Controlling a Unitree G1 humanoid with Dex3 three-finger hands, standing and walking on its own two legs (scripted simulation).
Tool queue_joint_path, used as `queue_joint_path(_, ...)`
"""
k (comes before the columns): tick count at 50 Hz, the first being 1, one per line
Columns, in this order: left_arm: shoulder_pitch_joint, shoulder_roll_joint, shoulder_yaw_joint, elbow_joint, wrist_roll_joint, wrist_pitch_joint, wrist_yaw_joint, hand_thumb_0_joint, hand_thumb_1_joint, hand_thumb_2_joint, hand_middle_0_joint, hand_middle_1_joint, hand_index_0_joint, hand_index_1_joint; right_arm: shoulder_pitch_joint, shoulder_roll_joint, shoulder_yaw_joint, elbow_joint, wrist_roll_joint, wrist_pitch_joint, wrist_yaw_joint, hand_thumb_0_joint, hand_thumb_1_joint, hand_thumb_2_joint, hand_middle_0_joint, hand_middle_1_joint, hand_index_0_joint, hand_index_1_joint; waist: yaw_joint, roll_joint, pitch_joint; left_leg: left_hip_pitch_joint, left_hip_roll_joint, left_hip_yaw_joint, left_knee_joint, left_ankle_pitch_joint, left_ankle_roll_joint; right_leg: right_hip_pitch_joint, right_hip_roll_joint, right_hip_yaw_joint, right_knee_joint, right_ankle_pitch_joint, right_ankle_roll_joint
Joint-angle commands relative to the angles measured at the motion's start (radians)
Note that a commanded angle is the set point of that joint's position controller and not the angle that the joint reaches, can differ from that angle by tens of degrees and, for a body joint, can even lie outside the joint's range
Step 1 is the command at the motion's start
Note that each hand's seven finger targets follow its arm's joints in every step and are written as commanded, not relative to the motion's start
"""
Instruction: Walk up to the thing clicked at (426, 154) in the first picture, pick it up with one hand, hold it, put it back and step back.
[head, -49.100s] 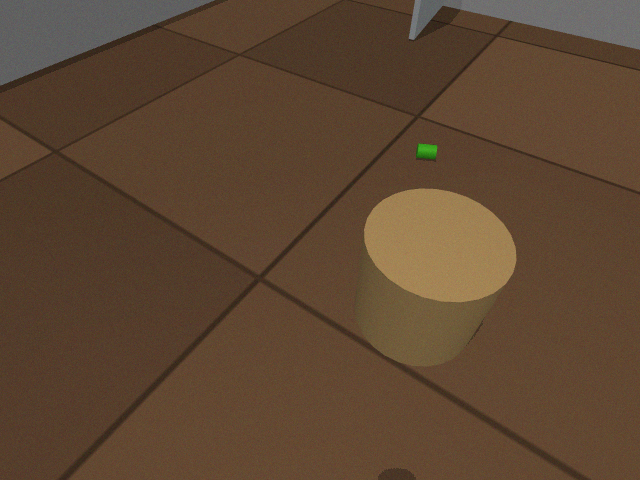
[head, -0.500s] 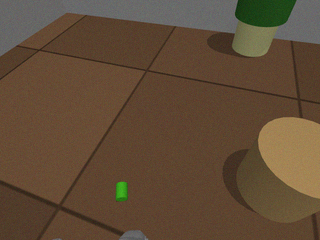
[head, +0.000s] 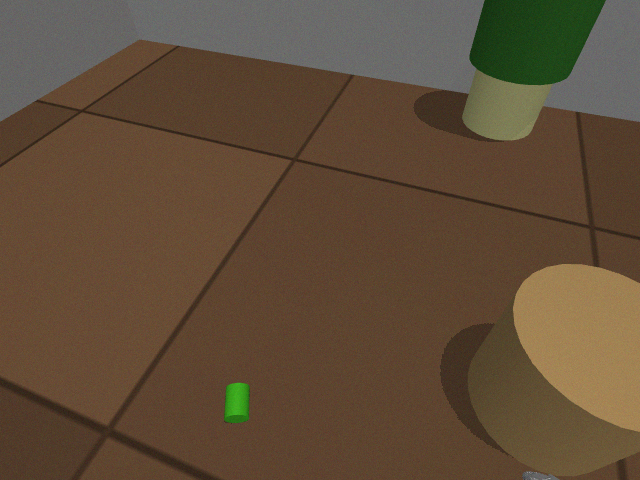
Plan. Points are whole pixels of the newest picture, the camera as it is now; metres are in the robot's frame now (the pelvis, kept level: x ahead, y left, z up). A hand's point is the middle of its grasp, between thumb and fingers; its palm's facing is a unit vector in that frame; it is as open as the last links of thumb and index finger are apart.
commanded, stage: walk up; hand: left
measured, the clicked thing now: (237, 402) +0.46 +0.28 -0.74
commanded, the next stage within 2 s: stand in 1.04 s
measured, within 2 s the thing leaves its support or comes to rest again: neither
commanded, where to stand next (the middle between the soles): +0.05 +0.02 m, yaw +0 degrees
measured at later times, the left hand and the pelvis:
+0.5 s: hand out of the picture +0.10 +0.26 -0.14, palm faces -0.03 -0.94 -0.35, open 7.4 cm; pelvis +0.01 +0.00 +0.01, yaw -1 degrees
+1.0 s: hand out of the picture +0.09 +0.27 -0.14, palm faces -0.05 -0.94 -0.35, open 7.4 cm; pelvis +0.00 +0.01 +0.01, yaw -2 degrees
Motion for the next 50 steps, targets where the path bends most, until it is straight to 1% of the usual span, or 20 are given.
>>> queue_joint_path(1,-0.069,0.240,0.058,-0.049,-0.010,-0.036,0.023,0.000,0.900,0.900,-0.200,-0.300,-0.200,-0.300,-0.026,-0.210,-0.054,-0.043,0.005,-0.028,-0.021,0.000,-0.900,-0.900,0.200,0.300,0.200,0.300,-0.010,-0.043,-0.077,0.068,0.089,-0.081,-0.068,0.293,0.066,0.029,-0.126,0.119,-0.105,0.373,-0.038)
queue_joint_path(3,-0.068,0.233,0.056,-0.036,-0.013,-0.033,0.026,0.000,0.900,0.900,-0.200,-0.300,-0.200,-0.300,-0.039,-0.205,-0.056,-0.035,0.004,-0.025,-0.023,0.000,-0.900,-0.900,0.200,0.300,0.200,0.300,-0.007,-0.051,-0.085,0.088,0.092,-0.074,-0.067,0.340,0.068,0.039,-0.124,0.106,-0.107,0.413,-0.030)
queue_joint_path(7,-0.082,0.223,0.051,-0.020,-0.014,-0.027,0.029,0.000,0.900,0.900,-0.200,-0.300,-0.200,-0.300,-0.071,-0.209,-0.059,-0.016,0.000,-0.019,-0.024,0.000,-0.900,-0.900,0.200,0.300,0.200,0.300,-0.002,-0.033,-0.085,0.116,0.095,-0.066,-0.087,0.323,0.067,0.033,-0.126,0.103,-0.134,0.384,-0.027)
queue_joint_path(9,-0.101,0.224,0.052,-0.014,-0.011,-0.026,0.029,0.000,0.900,0.900,-0.200,-0.300,-0.200,-0.300,-0.070,-0.205,-0.059,-0.005,-0.001,-0.016,-0.024,0.000,-0.900,-0.900,0.200,0.300,0.200,0.300,-0.008,-0.033,-0.084,0.115,0.096,-0.063,-0.096,0.317,0.063,0.041,-0.129,0.106,-0.143,0.373,-0.029)
queue_joint_path(11,-0.103,0.224,0.051,-0.001,-0.011,-0.024,0.030,0.000,0.900,0.900,-0.200,-0.300,-0.200,-0.300,-0.088,-0.203,-0.057,0.004,-0.003,-0.015,-0.024,0.000,-0.900,-0.900,0.200,0.300,0.200,0.300,-0.001,-0.019,-0.070,0.114,0.095,-0.064,-0.111,0.300,0.061,0.036,-0.127,0.104,-0.155,0.351,-0.025)
queue_joint_path(13,-0.108,0.224,0.052,0.007,-0.009,-0.024,0.030,0.000,0.900,0.900,-0.200,-0.300,-0.200,-0.300,-0.086,-0.204,-0.058,0.014,-0.001,-0.014,-0.024,0.000,-0.900,-0.900,0.200,0.300,0.200,0.300,-0.005,-0.027,-0.089,0.119,0.099,-0.061,-0.107,0.320,0.062,0.064,-0.128,0.102,-0.157,0.383,-0.025)
queue_joint_path(14,-0.108,0.225,0.052,0.012,-0.010,-0.023,0.031,0.000,0.900,0.900,-0.200,-0.300,-0.200,-0.300,-0.093,-0.200,-0.055,0.018,-0.002,-0.012,-0.024,0.000,-0.900,-0.900,0.200,0.300,0.200,0.300,-0.001,-0.030,-0.082,0.117,0.096,-0.058,-0.112,0.312,0.060,0.060,-0.128,0.103,-0.163,0.386,-0.023)
queue_joint_path(15,-0.118,0.226,0.053,0.012,-0.008,-0.023,0.031,0.000,0.900,0.900,-0.200,-0.300,-0.200,-0.300,-0.088,-0.199,-0.056,0.022,-0.002,-0.012,-0.024,0.000,-0.900,-0.900,0.200,0.300,0.200,0.300,-0.007,-0.035,-0.085,0.112,0.096,-0.056,-0.116,0.311,0.058,0.074,-0.129,0.103,-0.165,0.385,-0.024)
queue_joint_path(16,-0.116,0.224,0.052,0.017,-0.010,-0.022,0.030,0.000,0.900,0.900,-0.200,-0.300,-0.200,-0.300,-0.095,-0.197,-0.054,0.026,-0.002,-0.011,-0.023,0.000,-0.900,-0.900,0.200,0.300,0.200,0.300,-0.001,-0.023,-0.066,0.111,0.091,-0.057,-0.127,0.287,0.054,0.054,-0.127,0.108,-0.174,0.360,-0.022)
queue_joint_path(18,-0.133,0.226,0.050,0.018,-0.006,-0.021,0.030,0.000,0.900,0.900,-0.200,-0.300,-0.200,-0.300,-0.100,-0.201,-0.055,0.035,-0.004,-0.010,-0.024,0.000,-0.900,-0.900,0.200,0.300,0.200,0.300,-0.007,-0.025,-0.061,0.105,0.093,-0.060,-0.141,0.243,0.054,0.055,-0.129,0.113,-0.190,0.314,-0.025)
queue_joint_path(22,-0.140,0.220,0.050,0.026,-0.006,-0.019,0.028,0.000,0.900,0.900,-0.200,-0.300,-0.200,-0.300,-0.093,-0.202,-0.052,0.050,-0.007,-0.014,-0.023,0.000,-0.900,-0.900,0.200,0.300,0.200,0.300,-0.007,-0.008,-0.073,0.113,0.101,-0.062,-0.162,0.253,0.054,0.071,-0.119,0.103,-0.192,0.301,-0.022)
queue_joint_path(23,-0.139,0.221,0.049,0.034,-0.007,-0.018,0.028,0.000,0.900,0.900,-0.200,-0.300,-0.200,-0.300,-0.097,-0.199,-0.051,0.054,-0.006,-0.014,-0.023,0.000,-0.900,-0.900,0.200,0.300,0.200,0.300,-0.002,-0.004,-0.058,0.112,0.097,-0.065,-0.168,0.248,0.051,0.055,-0.116,0.106,-0.194,0.289,-0.019)
queue_joint_path(26,-0.145,0.217,0.048,0.037,-0.004,-0.015,0.027,0.000,0.900,0.900,-0.200,-0.300,-0.200,-0.300,-0.098,-0.203,-0.051,0.063,-0.008,-0.015,-0.025,0.000,-0.900,-0.900,0.200,0.300,0.200,0.300,-0.005,0.000,-0.054,0.101,0.101,-0.068,-0.184,0.208,0.054,0.057,-0.113,0.104,-0.200,0.249,-0.020)
queue_joint_path(29,-0.132,0.212,0.048,0.045,-0.005,-0.014,0.026,0.000,0.900,0.900,-0.200,-0.300,-0.200,-0.300,-0.092,-0.204,-0.051,0.067,-0.007,-0.018,-0.025,0.000,-0.900,-0.900,0.200,0.300,0.200,0.300,-0.003,0.002,-0.081,0.124,0.108,-0.066,-0.176,0.253,0.058,0.068,-0.111,0.098,-0.193,0.280,-0.018)
queue_joint_path(31,-0.140,0.215,0.050,0.049,-0.004,-0.014,0.027,0.000,0.900,0.900,-0.200,-0.300,-0.200,-0.300,-0.085,-0.202,-0.052,0.072,-0.007,-0.017,-0.026,0.000,-0.900,-0.900,0.200,0.300,0.200,0.300,-0.008,-0.001,-0.078,0.117,0.104,-0.064,-0.176,0.254,0.054,0.074,-0.110,0.098,-0.193,0.284,-0.019)
queue_joint_path(36,-0.141,0.208,0.044,0.053,-0.004,-0.011,0.026,0.000,0.900,0.900,-0.200,-0.300,-0.200,-0.300,-0.089,-0.200,-0.052,0.074,-0.008,-0.015,-0.025,0.000,-0.900,-0.900,0.200,0.300,0.200,0.300,-0.006,0.003,-0.046,0.108,0.104,-0.068,-0.195,0.208,0.054,0.051,-0.109,0.101,-0.205,0.254,-0.014)
queue_joint_path(37,-0.140,0.209,0.046,0.056,-0.003,-0.011,0.027,0.000,0.900,0.900,-0.200,-0.300,-0.200,-0.300,-0.083,-0.201,-0.054,0.076,-0.009,-0.015,-0.026,0.000,-0.900,-0.900,0.200,0.300,0.200,0.300,-0.008,-0.006,-0.050,0.111,0.104,-0.070,-0.191,0.218,0.055,0.052,-0.106,0.100,-0.204,0.253,-0.015)
queue_joint_path(43,-0.135,0.204,0.041,0.054,-0.001,-0.010,0.025,0.000,0.900,0.900,-0.200,-0.300,-0.200,-0.300,-0.083,-0.199,-0.054,0.078,-0.010,-0.015,-0.025,0.000,-0.900,-0.900,0.200,0.300,0.200,0.300,-0.008,0.003,-0.049,0.105,0.102,-0.071,-0.203,0.173,0.056,0.043,-0.106,0.102,-0.211,0.224,-0.015)
queue_joint_path(46,-0.135,0.208,0.044,0.058,0.002,-0.011,0.026,0.000,0.900,0.900,-0.200,-0.300,-0.200,-0.300,-0.081,-0.201,-0.058,0.078,-0.008,-0.013,-0.024,0.000,-0.900,-0.900,0.200,0.300,0.200,0.300,-0.014,-0.012,-0.051,0.112,0.101,-0.067,-0.194,0.182,0.057,0.041,-0.105,0.101,-0.214,0.233,-0.013)
queue_joint_path(50,-0.134,0.203,0.042,0.056,-0.001,-0.012,0.026,0.000,0.900,0.900,-0.200,-0.300,-0.200,-0.300,-0.078,-0.199,-0.058,0.083,-0.009,-0.015,-0.025,0.000,-0.900,-0.900,0.200,0.300,0.200,0.300,-0.012,-0.001,-0.057,0.117,0.105,-0.069,-0.206,0.192,0.055,0.047,-0.108,0.101,-0.204,0.250,-0.012)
